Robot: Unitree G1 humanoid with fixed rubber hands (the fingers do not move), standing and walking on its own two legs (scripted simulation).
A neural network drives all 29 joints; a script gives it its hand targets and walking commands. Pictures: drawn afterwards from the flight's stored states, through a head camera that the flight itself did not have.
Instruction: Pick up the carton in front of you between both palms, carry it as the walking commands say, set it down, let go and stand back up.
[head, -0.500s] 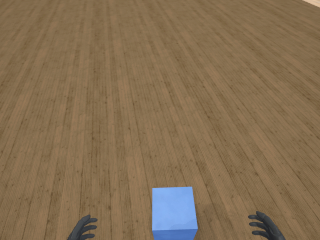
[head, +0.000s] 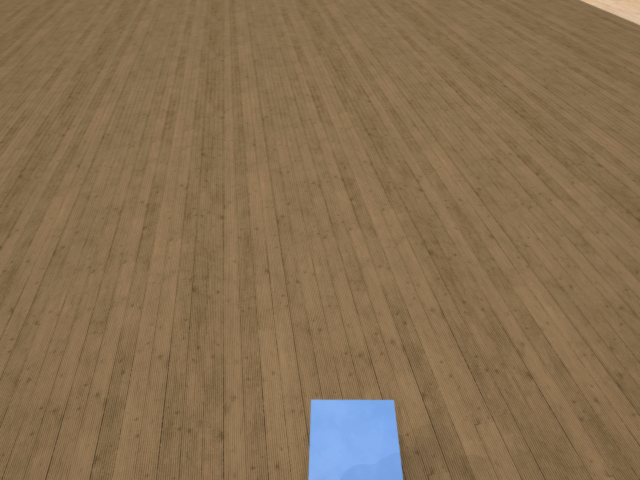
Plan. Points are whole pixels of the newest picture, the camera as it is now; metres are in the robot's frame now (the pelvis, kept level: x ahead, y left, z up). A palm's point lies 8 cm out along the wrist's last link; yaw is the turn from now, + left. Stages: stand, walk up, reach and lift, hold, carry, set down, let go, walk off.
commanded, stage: stand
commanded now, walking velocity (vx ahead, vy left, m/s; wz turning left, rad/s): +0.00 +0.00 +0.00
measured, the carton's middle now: (352, 458) +0.34 -0.03 -0.64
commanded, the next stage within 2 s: none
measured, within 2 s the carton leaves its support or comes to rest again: neither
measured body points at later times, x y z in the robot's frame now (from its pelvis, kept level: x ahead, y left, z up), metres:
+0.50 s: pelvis -0.01 +0.00 +0.01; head -0.01 +0.00 +0.46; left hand -0.03 +0.25 -0.15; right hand -0.01 -0.25 -0.14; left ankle -0.07 +0.11 -0.73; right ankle -0.06 -0.11 -0.73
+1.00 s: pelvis -0.03 -0.01 +0.01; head -0.04 +0.00 +0.46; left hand -0.09 +0.22 -0.15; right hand -0.07 -0.23 -0.15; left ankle -0.07 +0.11 -0.73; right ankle -0.06 -0.11 -0.73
